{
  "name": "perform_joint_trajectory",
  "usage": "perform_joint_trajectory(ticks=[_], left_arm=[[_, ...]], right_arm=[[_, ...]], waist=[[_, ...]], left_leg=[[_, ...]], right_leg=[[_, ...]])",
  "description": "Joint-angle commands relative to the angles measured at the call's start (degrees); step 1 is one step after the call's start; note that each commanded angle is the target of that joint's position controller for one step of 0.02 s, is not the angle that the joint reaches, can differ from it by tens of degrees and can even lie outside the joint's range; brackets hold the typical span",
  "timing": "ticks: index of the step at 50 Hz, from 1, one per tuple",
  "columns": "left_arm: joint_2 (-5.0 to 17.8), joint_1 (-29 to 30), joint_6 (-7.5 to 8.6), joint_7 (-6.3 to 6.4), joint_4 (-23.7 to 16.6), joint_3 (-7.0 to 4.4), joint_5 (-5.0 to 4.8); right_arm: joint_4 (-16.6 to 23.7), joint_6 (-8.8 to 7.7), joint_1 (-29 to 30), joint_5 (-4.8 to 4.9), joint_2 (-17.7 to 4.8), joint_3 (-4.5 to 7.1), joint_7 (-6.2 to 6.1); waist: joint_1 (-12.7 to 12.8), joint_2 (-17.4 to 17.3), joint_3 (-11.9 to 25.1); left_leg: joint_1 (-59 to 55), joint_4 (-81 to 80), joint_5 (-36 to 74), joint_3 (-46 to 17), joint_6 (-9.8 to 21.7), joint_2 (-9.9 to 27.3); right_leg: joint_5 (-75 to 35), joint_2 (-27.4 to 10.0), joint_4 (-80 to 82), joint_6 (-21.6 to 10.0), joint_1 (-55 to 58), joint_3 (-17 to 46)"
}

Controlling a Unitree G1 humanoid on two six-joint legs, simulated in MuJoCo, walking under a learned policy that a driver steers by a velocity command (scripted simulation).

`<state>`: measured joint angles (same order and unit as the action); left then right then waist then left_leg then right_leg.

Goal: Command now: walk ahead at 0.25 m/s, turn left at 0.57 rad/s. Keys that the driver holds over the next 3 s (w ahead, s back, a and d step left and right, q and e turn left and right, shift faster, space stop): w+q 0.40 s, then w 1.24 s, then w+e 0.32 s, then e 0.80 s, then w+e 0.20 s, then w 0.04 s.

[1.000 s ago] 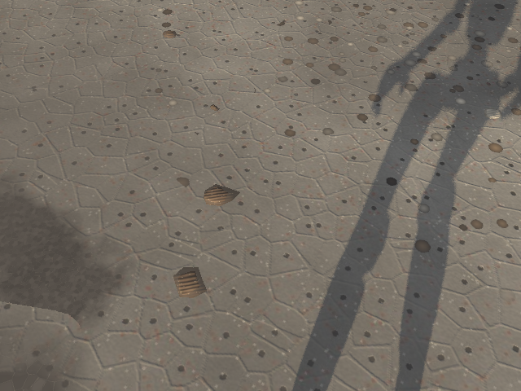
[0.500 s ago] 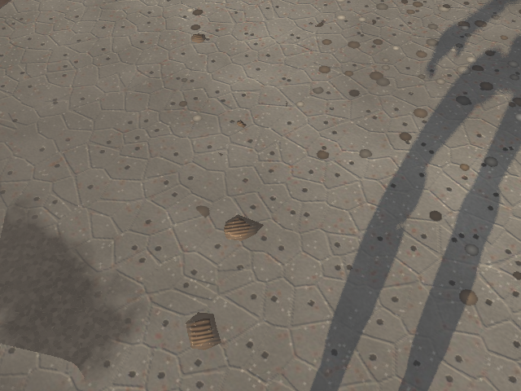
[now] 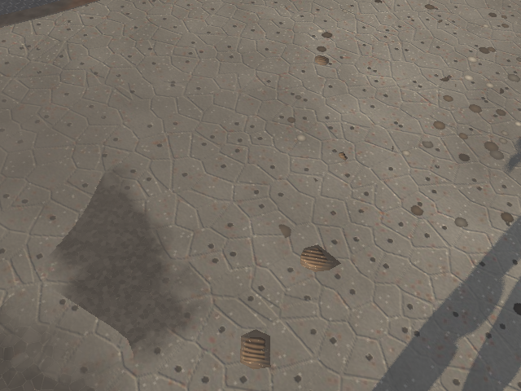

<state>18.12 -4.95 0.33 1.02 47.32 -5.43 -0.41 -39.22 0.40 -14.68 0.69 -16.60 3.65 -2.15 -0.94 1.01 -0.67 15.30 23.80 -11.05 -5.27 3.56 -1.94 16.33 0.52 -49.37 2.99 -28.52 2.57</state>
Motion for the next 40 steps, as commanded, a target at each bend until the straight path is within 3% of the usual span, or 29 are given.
perform_joint_trajectory(ticks=[1, 6, 8, 9, 10, 11, 12, 13, 14, 16, 18, 21, 25, 28, 30, 31, 32, 33, 34, 35, 36, 37, 38, 40], left_arm=[[3.57, 6.89, 2.87, -1.13, -4.97, -0.38, -0.19], [4.53, 4.78, 5.10, -2.30, -4.44, -0.43, -1.13], [4.62, 0.58, 5.86, -2.26, -3.09, -0.67, -1.28], [5.49, -2.84, 6.04, -1.94, -2.01, -1.09, -1.14], [7.97, -9.76, 6.10, -1.38, -0.56, -1.80, -0.53], [12.62, -14.64, 5.65, -0.95, 0.27, -2.47, 0.78], [13.23, -13.53, 5.73, -1.41, 0.62, -2.75, 1.18], [9.19, -10.43, 5.78, -1.23, -0.70, -1.67, 0.42], [6.63, -8.35, 5.65, -1.01, -1.32, -0.87, 0.03], [5.05, -7.21, 5.36, -0.59, -1.42, -0.09, 0.35], [5.18, -8.43, 5.59, -0.39, -0.88, 0.06, 0.96], [5.78, -10.32, 5.57, -0.45, -0.11, 0.14, 0.93], [7.29, -13.29, 5.11, -0.83, 1.19, 0.27, -0.12], [8.90, -16.14, 4.34, -1.15, 2.82, 0.01, -1.28], [10.42, -16.42, 3.73, -1.13, 3.38, -0.29, -1.63], [11.13, -16.29, 3.41, -0.97, 3.67, -0.38, -1.63], [10.63, -16.24, 3.23, -0.71, 3.74, -0.03, -1.49], [8.59, -16.05, 3.66, -0.56, 2.40, 0.97, -0.22], [0.07, -22.69, 4.76, -1.38, 0.26, 3.65, 1.02], [5.91, -18.82, 6.08, -1.84, 1.49, 2.27, -0.65], [8.02, -12.97, 6.54, -2.04, -1.30, 1.44, -2.50], [6.91, -10.32, 6.88, -1.78, -2.06, 1.84, -2.14], [6.32, -9.63, 6.77, -1.53, -1.95, 1.70, -1.08], [4.94, -12.52, 5.36, -1.63, -1.04, 1.69, -0.79]], right_arm=[[3.13, -1.07, -1.25, 0.05, -11.18, 3.19, -0.55], [3.46, -0.95, -0.91, 0.42, -11.29, 3.18, 0.45], [3.96, -0.69, 0.82, 0.58, -9.97, 2.68, 0.55], [4.34, -0.74, 1.45, 0.43, -8.25, 2.15, 0.59], [5.05, -0.96, 2.47, 0.19, -4.78, 1.10, 0.67], [7.02, -1.51, 1.44, 0.65, -1.22, 0.15, 0.94], [8.75, -2.18, 2.64, 1.27, -5.67, 0.93, 0.82], [7.80, -2.27, 2.56, 1.16, -8.78, 1.83, 0.92], [6.56, -2.12, 1.56, 0.79, -8.97, 2.19, 1.16], [6.64, -2.31, 2.47, 0.55, -7.44, 2.07, 1.82], [7.36, -2.64, 3.55, 0.72, -5.15, 1.48, 2.39], [9.12, -2.71, 6.12, 0.74, -3.54, 0.79, 2.77], [11.40, -3.35, 12.53, 0.53, -0.78, -0.65, 4.04], [12.68, -3.59, 15.42, 0.78, -1.39, -0.66, 5.05], [12.62, -3.65, 13.47, 0.39, -3.62, 0.33, 5.22], [11.33, -3.53, 8.13, 0.22, -5.63, 1.43, 5.03], [8.49, -3.21, -0.95, 0.29, -8.06, 2.92, 4.51], [6.23, -2.45, -10.57, 0.14, -11.34, 4.22, 3.41], [5.49, -2.50, -11.38, -0.20, -16.94, 4.58, 3.03], [6.05, -2.92, -12.65, -0.38, -11.65, 3.25, 3.22], [5.20, -3.44, -9.14, -0.63, -9.73, 2.37, 3.44], [4.97, -3.83, -5.62, -0.31, -8.66, 2.01, 3.47], [4.86, -4.11, -2.45, -0.60, -7.37, 1.66, 3.63], [4.92, -4.84, 0.69, -1.13, -5.30, 1.14, 3.75]], waist=[[-1.93, -9.97, 2.65], [-1.10, -10.02, 1.89], [1.95, -8.99, 1.91], [3.73, -7.64, 2.63], [6.48, -3.09, 5.22], [5.82, 8.95, 6.70], [5.23, 11.52, 1.62], [4.68, 8.75, -1.91], [3.85, 7.87, -3.01], [3.51, 6.63, -3.74], [3.97, 5.78, -3.04], [4.79, 4.24, -2.98], [6.46, 3.45, -5.12], [6.05, 3.52, -6.43], [3.17, 5.11, -3.76], [-0.63, 5.94, 0.31], [-5.61, 5.18, 5.73], [-9.77, 1.75, 12.55], [-3.60, -15.84, 21.76], [-7.02, -11.30, 26.13], [-6.30, -10.14, 15.64], [-4.44, -6.39, 9.66], [-2.28, -4.63, 6.04], [1.28, -5.53, 4.46]], left_leg=[[-9.54, -10.93, -13.56, -18.23, 9.20, 12.88], [-2.91, -9.52, -16.86, -22.10, 9.31, 11.35], [1.33, -6.63, -18.67, -22.23, 7.49, 8.98], [5.62, -2.99, -19.70, -20.94, 5.70, 6.74], [13.88, 7.88, -23.13, -16.52, 2.79, 3.37], [26.03, 24.45, -24.57, -5.41, -0.51, -3.67], [34.59, 33.35, -22.90, -4.40, -1.17, 0.38], [36.67, 37.66, -18.49, -4.60, -1.75, 3.01], [36.53, 39.35, -14.33, -3.80, -2.35, 3.85], [35.44, 40.02, -7.19, -3.02, -3.05, 6.01], [33.85, 40.40, -1.64, -1.12, -3.90, 6.44], [32.34, 34.46, 4.02, 0.38, -4.97, 6.72], [25.22, 19.04, 9.77, 4.90, -4.01, 5.80], [22.29, 12.35, 7.13, 6.62, -1.75, 4.89], [15.66, 9.43, 3.15, 8.49, 0.65, 2.19], [7.17, 7.91, 3.17, 9.68, 2.26, 0.33], [-6.41, 5.58, 6.26, 10.48, 4.08, -1.28], [-25.35, 8.86, 7.23, 1.53, 6.39, 5.82], [-41.26, 2.73, -4.51, -29.65, 15.56, 22.42], [-40.33, -3.76, -7.02, -38.64, 16.27, 24.11], [-33.45, -4.65, -2.71, -28.63, 13.67, 21.79], [-24.80, -5.42, 3.49, -20.94, 12.12, 19.10], [-17.53, -6.99, 7.88, -15.94, 11.31, 16.96], [-9.53, -11.28, 10.84, -11.37, 11.39, 15.00]], right_leg=[[-1.52, -0.09, 10.57, 0.15, -4.94, 1.46], [-0.44, 1.36, 19.22, -1.34, 6.13, 0.76], [-5.16, 1.23, 25.84, -2.59, 14.86, -0.09], [-5.83, -0.51, 27.75, -3.42, 21.80, 0.45], [-0.95, -8.13, 29.35, -5.88, 32.17, 7.63], [15.02, -19.41, 34.99, -11.76, 39.51, 25.48], [25.31, -25.24, 38.54, -16.28, 35.45, 36.38], [25.29, -22.94, 38.87, -15.57, 33.47, 31.83], [20.23, -19.78, 38.94, -13.41, 32.35, 25.75], [7.71, -16.86, 39.94, -11.41, 29.82, 16.34], [-2.51, -14.84, 40.78, -11.22, 27.96, 8.89], [-12.59, -13.82, 41.25, -12.08, 26.76, 2.02], [-16.66, -13.33, 42.21, -12.22, 24.87, -3.39], [-21.82, -16.02, 41.44, -12.21, 28.87, -3.76], [-40.29, -16.84, 35.81, -11.26, 32.19, -5.15], [-51.61, -16.30, 28.72, -10.30, 32.46, -6.78], [-55.86, -14.44, 18.07, -8.79, 28.62, -9.00], [-39.72, -12.49, 2.23, -6.77, 14.87, -9.20], [10.32, -1.58, -19.44, -3.36, -5.42, -6.90], [16.51, -1.49, -26.81, -3.91, -9.24, 3.13], [12.71, -4.02, -28.47, -4.38, -14.38, 2.13], [7.70, -6.52, -25.14, -4.73, -13.95, 1.17], [4.28, -8.08, -21.50, -4.48, -11.98, 0.74], [0.67, -9.59, -18.40, -3.95, -5.94, 1.37]])
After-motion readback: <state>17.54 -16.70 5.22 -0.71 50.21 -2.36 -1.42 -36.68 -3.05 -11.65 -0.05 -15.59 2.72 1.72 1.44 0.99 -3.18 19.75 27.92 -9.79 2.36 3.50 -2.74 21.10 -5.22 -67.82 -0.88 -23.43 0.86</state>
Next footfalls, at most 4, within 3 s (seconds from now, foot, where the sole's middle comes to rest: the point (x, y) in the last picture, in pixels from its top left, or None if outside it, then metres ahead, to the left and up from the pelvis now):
0.20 right None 0.13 -0.15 -0.78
0.64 left None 0.37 0.21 -0.78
1.18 right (217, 294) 0.74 0.09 -0.78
1.72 left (111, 231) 0.94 0.42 -0.78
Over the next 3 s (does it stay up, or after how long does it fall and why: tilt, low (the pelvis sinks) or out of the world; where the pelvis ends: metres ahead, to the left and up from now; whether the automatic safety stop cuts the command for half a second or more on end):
stays up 1.19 0.35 0.00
